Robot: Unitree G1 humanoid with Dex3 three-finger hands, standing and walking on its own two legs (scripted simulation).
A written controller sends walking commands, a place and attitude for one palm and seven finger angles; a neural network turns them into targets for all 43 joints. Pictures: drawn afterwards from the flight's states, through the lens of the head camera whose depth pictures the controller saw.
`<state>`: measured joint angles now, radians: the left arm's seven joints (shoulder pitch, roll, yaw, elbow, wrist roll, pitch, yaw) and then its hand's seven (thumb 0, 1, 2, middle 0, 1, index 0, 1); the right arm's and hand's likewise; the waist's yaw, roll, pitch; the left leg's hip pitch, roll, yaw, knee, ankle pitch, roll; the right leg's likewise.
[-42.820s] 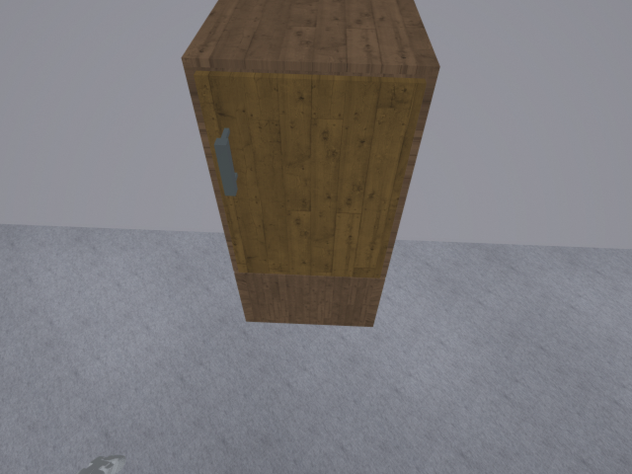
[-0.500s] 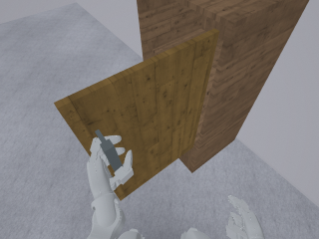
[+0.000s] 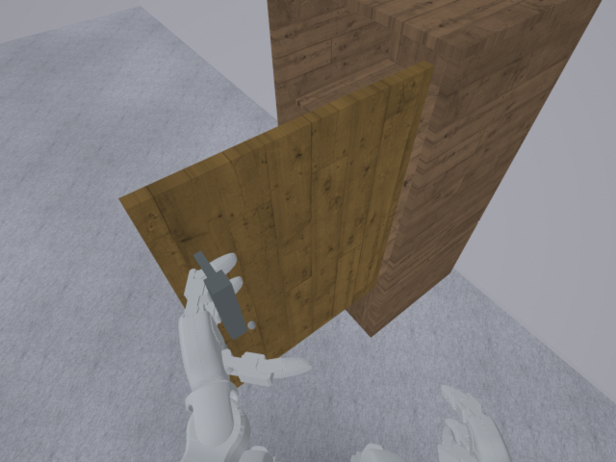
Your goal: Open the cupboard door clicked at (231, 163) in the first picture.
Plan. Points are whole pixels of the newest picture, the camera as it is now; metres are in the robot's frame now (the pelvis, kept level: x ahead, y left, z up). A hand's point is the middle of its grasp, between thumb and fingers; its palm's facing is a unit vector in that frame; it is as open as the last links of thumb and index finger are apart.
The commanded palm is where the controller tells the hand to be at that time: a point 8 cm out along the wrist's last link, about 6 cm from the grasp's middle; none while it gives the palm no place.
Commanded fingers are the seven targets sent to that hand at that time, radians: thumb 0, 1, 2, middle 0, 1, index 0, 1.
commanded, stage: open thumb and fingers to let go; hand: left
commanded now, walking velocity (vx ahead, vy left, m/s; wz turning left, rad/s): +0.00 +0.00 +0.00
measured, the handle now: (219, 296) +0.31 +0.13 +0.05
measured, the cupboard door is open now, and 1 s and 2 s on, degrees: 89 92 91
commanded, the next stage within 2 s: slide the hand sideways off the handle in 0.08 s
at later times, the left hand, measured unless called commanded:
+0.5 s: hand (244, 360) +0.23 +0.09 +0.05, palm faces -0.12 -0.99 +0.03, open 16.1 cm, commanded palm +0.21 +0.14 +0.05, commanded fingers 0.00 -0.50 0.30 -0.15 -0.30 -0.15 -0.30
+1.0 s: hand (202, 397) +0.19 +0.13 +0.05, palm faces -0.07 -1.00 -0.02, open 16.2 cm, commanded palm +0.17 +0.19 +0.05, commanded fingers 0.00 -0.50 0.30 -0.15 -0.30 -0.15 -0.30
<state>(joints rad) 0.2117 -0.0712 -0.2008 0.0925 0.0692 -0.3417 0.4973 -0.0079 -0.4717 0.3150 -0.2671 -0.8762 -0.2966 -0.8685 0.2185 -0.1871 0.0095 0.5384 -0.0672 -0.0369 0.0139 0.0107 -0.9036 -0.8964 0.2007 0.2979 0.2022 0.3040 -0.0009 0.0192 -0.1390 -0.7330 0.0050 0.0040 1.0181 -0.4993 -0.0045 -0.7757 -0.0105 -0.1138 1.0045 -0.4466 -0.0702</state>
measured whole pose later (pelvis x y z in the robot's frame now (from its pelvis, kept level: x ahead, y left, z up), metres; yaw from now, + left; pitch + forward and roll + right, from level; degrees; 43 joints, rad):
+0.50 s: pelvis -0.01 +0.02 -0.01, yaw +0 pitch +12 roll -1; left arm 0.29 0.08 -0.21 -0.05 -0.08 -0.31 0.00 -0.01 -0.50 0.30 -0.17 -0.34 -0.18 -0.35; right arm 0.24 -0.23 0.03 0.44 0.00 -0.09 0.00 0.01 -0.90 -0.90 0.20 0.30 0.20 0.30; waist 0.00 0.04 -0.12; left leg -0.77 -0.01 0.02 1.08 -0.51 0.03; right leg -0.80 -0.03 -0.10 1.05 -0.45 -0.04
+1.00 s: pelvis +0.00 +0.02 -0.02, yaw -1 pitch +14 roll -1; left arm 0.57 0.15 -0.12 -0.28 -0.10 -0.36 -0.07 -0.01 -0.50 0.30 -0.16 -0.31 -0.17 -0.31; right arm 0.26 -0.22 0.03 0.38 0.00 -0.08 -0.01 0.01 -0.90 -0.90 0.20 0.30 0.20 0.30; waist 0.01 0.03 -0.14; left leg -0.85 0.00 0.01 1.18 -0.57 0.03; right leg -0.88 -0.02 -0.11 1.13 -0.50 -0.04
